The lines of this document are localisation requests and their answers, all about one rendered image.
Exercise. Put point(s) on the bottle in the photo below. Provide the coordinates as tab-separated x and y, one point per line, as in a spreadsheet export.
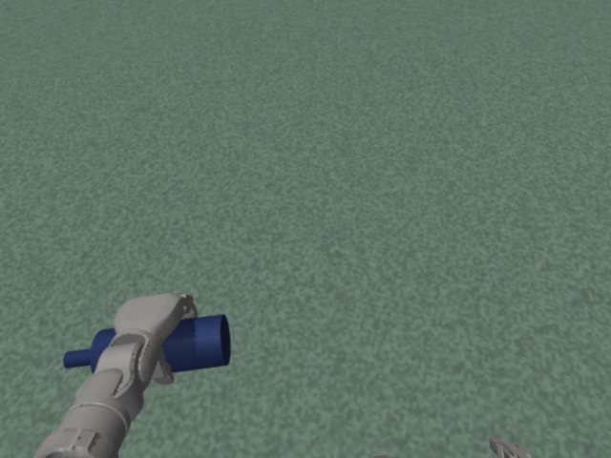
196	343

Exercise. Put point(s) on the right robot hand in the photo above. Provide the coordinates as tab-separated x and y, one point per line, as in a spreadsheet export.
506	449

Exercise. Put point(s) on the left robot hand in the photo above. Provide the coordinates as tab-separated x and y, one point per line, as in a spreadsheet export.
158	314

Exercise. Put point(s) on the left robot arm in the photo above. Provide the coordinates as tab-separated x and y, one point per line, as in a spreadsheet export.
99	419

